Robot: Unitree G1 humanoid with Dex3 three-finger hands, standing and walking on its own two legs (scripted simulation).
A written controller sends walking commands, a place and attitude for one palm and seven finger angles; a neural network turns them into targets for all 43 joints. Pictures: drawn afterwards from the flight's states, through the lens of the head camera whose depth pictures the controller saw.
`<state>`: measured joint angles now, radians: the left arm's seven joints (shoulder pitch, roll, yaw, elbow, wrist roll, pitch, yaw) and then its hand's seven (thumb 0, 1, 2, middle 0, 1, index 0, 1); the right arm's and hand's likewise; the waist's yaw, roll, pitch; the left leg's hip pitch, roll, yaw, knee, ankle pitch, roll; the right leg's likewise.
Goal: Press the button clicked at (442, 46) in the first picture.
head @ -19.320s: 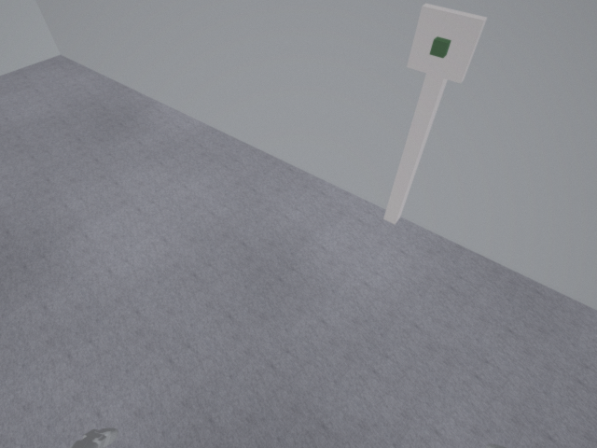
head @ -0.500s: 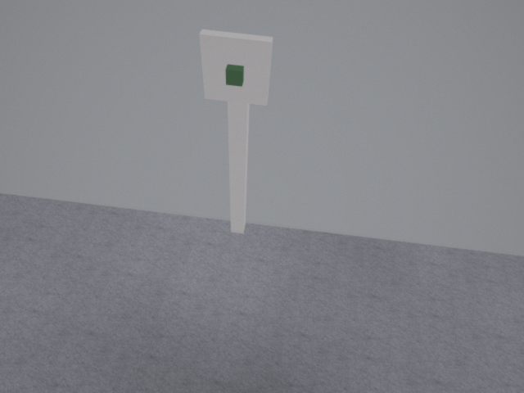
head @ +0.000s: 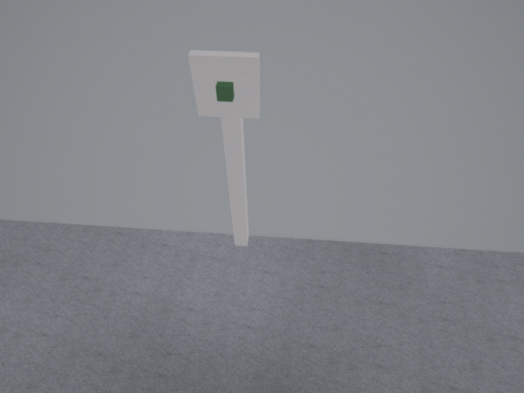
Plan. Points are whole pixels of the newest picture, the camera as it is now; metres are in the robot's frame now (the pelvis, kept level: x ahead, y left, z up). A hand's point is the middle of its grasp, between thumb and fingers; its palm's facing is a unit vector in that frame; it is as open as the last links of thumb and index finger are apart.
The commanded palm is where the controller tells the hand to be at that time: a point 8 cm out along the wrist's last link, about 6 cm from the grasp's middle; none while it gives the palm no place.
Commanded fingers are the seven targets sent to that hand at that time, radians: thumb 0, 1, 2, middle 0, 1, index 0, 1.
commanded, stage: let the arm hang, fingers relaxed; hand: left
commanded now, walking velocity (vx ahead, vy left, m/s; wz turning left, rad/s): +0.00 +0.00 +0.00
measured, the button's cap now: (225, 91) +0.83 +0.15 +0.04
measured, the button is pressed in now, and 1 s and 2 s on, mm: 0 0 0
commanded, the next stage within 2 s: stand and wait in 0.20 s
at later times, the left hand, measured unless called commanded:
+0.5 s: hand out of the picture +0.01 +0.16 -0.17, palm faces +0.03 -0.98 -0.20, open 7.4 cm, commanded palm none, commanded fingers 0.00 0.90 0.90 -0.20 -0.30 -0.20 -0.30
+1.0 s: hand out of the picture +0.04 +0.16 -0.17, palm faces +0.02 -0.98 -0.21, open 7.4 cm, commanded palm none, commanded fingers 0.00 0.90 0.90 -0.20 -0.30 -0.20 -0.30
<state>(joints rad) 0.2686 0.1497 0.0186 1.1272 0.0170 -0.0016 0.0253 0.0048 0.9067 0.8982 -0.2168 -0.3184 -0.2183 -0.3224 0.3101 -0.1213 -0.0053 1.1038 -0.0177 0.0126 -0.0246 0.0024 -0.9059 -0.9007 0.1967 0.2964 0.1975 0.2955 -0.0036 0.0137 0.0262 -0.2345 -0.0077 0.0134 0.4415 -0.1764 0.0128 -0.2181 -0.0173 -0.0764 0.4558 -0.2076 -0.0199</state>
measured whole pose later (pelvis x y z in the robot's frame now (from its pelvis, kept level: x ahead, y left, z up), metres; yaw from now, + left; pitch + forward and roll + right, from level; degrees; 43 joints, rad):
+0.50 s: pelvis +0.02 -0.01 +0.00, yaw +0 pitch -2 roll +0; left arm 0.26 0.15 0.02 1.16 0.01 -0.01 0.03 0.01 0.91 0.90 -0.20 -0.30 -0.20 -0.30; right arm 0.28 -0.13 0.00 1.13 -0.01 0.01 -0.03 0.00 -0.91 -0.90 0.20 0.30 0.20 0.30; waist 0.00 0.01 0.06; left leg -0.19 0.01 0.01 0.41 -0.19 -0.01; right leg -0.17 0.01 -0.08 0.41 -0.21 -0.03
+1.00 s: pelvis +0.03 -0.01 +0.00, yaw -1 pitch -2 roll +0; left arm 0.23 0.16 0.02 1.16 0.01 -0.01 0.03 0.00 0.91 0.90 -0.20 -0.30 -0.20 -0.30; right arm 0.25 -0.14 0.00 1.14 -0.01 0.00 -0.04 0.00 -0.91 -0.90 0.20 0.30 0.20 0.30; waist 0.00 0.01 0.06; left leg -0.16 0.02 0.01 0.39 -0.20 -0.01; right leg -0.14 0.01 -0.07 0.39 -0.22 -0.04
